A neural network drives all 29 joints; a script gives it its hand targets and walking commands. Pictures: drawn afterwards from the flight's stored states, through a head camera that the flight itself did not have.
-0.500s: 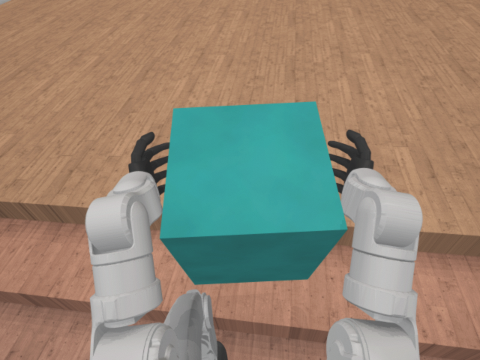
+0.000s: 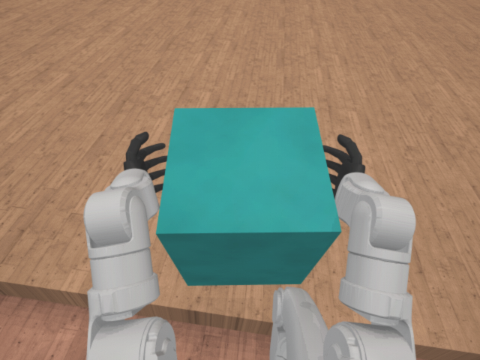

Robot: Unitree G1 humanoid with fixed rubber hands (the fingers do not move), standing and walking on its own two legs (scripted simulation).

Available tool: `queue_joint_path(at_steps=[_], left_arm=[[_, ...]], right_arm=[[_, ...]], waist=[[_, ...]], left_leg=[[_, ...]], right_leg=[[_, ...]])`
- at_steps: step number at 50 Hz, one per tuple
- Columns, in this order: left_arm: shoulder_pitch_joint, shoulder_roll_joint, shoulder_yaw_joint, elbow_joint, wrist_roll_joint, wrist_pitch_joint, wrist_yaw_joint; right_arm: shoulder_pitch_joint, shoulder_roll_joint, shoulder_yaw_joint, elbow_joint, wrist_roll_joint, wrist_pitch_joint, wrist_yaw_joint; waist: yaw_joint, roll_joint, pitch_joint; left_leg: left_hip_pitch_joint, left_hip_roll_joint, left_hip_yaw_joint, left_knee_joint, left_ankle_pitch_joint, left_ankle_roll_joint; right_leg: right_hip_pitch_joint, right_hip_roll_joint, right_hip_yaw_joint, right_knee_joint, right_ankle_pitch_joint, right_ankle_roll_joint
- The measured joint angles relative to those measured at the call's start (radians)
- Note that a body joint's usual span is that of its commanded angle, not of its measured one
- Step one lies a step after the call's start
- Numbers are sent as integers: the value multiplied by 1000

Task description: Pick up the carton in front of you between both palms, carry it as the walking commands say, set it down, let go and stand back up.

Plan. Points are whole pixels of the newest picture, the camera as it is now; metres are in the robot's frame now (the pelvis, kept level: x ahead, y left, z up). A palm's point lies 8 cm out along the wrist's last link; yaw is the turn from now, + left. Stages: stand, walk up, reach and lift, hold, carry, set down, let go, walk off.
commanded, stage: carry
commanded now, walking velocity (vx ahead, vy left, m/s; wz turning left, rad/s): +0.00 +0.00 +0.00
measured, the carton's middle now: (244, 205) +0.35 +0.00 +0.10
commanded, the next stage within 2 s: none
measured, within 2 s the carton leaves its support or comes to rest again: neither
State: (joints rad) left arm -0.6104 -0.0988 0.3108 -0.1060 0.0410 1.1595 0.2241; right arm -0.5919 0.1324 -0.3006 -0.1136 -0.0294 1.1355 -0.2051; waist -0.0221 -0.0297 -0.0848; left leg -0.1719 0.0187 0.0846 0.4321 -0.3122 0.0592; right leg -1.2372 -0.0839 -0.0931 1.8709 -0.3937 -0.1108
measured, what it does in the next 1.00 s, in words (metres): climbs: right foot 0.13 m higher, then left foot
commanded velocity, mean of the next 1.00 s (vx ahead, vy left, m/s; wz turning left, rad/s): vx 0.00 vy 0.00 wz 0.00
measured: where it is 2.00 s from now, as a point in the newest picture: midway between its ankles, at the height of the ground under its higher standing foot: outside the picture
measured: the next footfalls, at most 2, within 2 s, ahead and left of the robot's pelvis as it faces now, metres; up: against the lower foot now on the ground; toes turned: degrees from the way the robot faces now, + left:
right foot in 0.10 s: +0.28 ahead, -0.10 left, +0.13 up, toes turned -7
left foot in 0.56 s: +0.29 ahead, +0.09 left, +0.13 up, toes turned +3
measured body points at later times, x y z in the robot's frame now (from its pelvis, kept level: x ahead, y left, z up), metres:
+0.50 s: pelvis +0.21 -0.02 +0.12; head +0.24 -0.04 +0.57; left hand +0.57 +0.13 +0.27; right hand +0.57 -0.18 +0.26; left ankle +0.27 +0.09 -0.56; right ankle +0.22 -0.09 -0.62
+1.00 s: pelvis +0.25 -0.01 +0.12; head +0.23 -0.01 +0.57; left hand +0.59 +0.15 +0.22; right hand +0.58 -0.16 +0.22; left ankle +0.25 +0.08 -0.62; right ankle +0.24 -0.10 -0.62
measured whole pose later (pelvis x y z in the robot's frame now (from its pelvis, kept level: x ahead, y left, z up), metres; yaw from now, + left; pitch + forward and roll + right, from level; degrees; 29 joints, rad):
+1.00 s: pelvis +0.25 -0.01 +0.12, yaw -1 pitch +2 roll +0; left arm -0.51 -0.14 0.33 0.06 0.08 1.06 0.16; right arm -0.49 0.18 -0.34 0.02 -0.11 1.06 -0.18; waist 0.02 0.00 -0.08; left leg -0.30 -0.01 0.06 0.53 -0.27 0.04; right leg -0.28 0.00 -0.11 0.52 -0.28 -0.05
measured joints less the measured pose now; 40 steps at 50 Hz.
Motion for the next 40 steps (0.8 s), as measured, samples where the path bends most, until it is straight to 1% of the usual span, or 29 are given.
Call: queue_joint_path(at_steps=[2,3,4,5,6,7,8,9,10,11,12,13,14,16,17,18,20,23,25,26,28,29,30,31,33,35,40], left_arm=[[-15,2,-6,23,-5,12,10],[-26,3,-8,37,-7,15,13],[-35,4,-10,56,-9,15,14],[-41,5,-11,77,-10,13,13],[-43,2,-14,100,-12,8,11],[-45,-3,-19,122,-13,6,7],[-47,-13,-19,134,-13,3,0],[-55,-23,-20,139,-14,-6,-7],[-55,-30,-34,141,-11,-24,4],[-43,-36,-43,134,-11,-38,9],[-27,-39,-46,119,-18,-46,8],[-12,-40,-47,97,-26,-51,7],[1,-39,-45,74,-34,-55,3],[17,-33,-39,31,-50,-69,-9],[23,-30,-37,10,-57,-77,-17],[28,-27,-37,-12,-64,-82,-21],[35,-26,-37,-52,-73,-85,-22],[32,-30,-33,-90,-64,-72,-23],[32,-30,-32,-94,-49,-54,-25],[32,-32,-28,-90,-39,-43,-24],[25,-35,-21,-71,-19,-23,-19],[15,-30,-18,-56,-9,-15,-16],[3,-23,-15,-34,1,-11,-14],[-4,-16,-9,-11,10,-9,-12],[-2,-9,11,27,25,0,-11],[4,-14,33,60,35,6,-15],[18,-35,51,149,66,-3,-46]], right_arm=[[1,-3,-14,4,3,12,-3],[0,-3,-23,6,3,16,-4],[0,-3,-31,11,2,18,-6],[5,-2,-39,17,0,18,-7],[15,-1,-48,23,-2,17,-6],[28,2,-61,26,-6,17,-5],[33,-1,-73,29,-12,17,-3],[24,-10,-87,34,-20,8,1],[19,-20,-91,37,-24,-3,4],[22,-22,-97,33,-24,-12,7],[28,-14,-102,22,-22,-18,11],[36,0,-105,4,-19,-22,15],[43,15,-104,-18,-18,-26,17],[55,36,-87,-64,-21,-38,17],[61,42,-74,-85,-23,-45,16],[65,44,-61,-103,-26,-52,13],[68,37,-36,-132,-22,-57,7],[55,8,-5,-143,-12,-47,0],[46,-8,9,-121,-7,-35,-5],[36,-16,12,-105,-5,-23,-8],[9,-35,13,-64,5,2,-9],[-3,-40,13,-43,9,10,-8],[-15,-43,12,-23,11,16,-8],[-25,-42,12,0,11,23,-8],[-36,-30,10,43,5,39,-6],[-35,-16,2,81,-10,45,1],[2,14,-36,152,-76,21,21]], waist=[[15,5,-12],[23,8,-17],[33,8,-21],[45,9,-23],[63,16,-21],[83,11,-14],[108,21,-3],[128,34,26],[142,49,55],[152,61,77],[158,67,95],[160,66,110],[158,61,123],[148,49,146],[141,43,154],[132,39,158],[112,39,151],[73,50,111],[49,37,71],[36,37,50],[16,50,15],[4,46,3],[-12,32,-2],[-25,22,-7],[-35,14,-20],[-25,22,-30],[27,29,-36]], left_leg=[[83,17,-5,-101,15,-15],[117,24,3,-143,24,-18],[142,29,20,-168,37,-16],[156,35,37,-167,55,-15],[149,50,54,-123,77,-18],[119,64,70,-16,144,-27],[68,82,53,160,205,-31],[-23,61,-18,415,137,-50],[-119,17,-96,680,90,-53],[-203,-30,-146,901,64,-47],[-276,-67,-169,1065,49,-36],[-345,-92,-174,1177,38,-23],[-410,-106,-169,1248,29,-10],[-524,-102,-144,1295,6,7],[-568,-91,-128,1272,-10,9],[-599,-76,-112,1210,-22,8],[-621,-46,-76,996,-21,1],[-579,-20,-41,657,67,1],[-483,-28,-25,539,57,1],[-415,-35,-25,440,107,1],[-255,-38,-18,178,206,-1],[-189,-44,-15,80,159,-3],[-158,-55,-14,36,119,-7],[-146,-64,-14,25,100,-7],[-135,-71,-16,32,87,-8],[-132,-61,-18,53,70,-11],[-125,-38,-23,82,44,-18]], right_leg=[[29,-9,-38,-205,26,-1],[62,-8,-58,-314,53,-9],[110,2,-76,-427,83,-20],[178,19,-89,-525,82,-31],[270,49,-104,-601,38,-35],[392,81,-110,-747,119,-31],[483,115,-106,-852,57,-2],[507,125,-111,-873,58,-8],[527,131,-116,-888,81,-26],[558,140,-114,-925,86,-34],[593,147,-107,-976,90,-32],[630,151,-98,-1034,100,-26],[666,152,-89,-1092,115,-18],[735,146,-73,-1196,149,-7],[767,140,-65,-1239,162,-6],[797,133,-58,-1276,172,-5],[844,116,-45,-1331,181,3],[882,102,-38,-1362,172,15],[891,86,-31,-1356,154,20],[892,80,-34,-1350,152,20],[888,81,-48,-1317,152,20],[880,75,-49,-1284,143,24],[868,62,-44,-1245,132,33],[866,55,-32,-1227,119,46],[897,50,-8,-1289,105,60],[933,63,-1,-1339,90,73],[954,84,-10,-1350,105,63]])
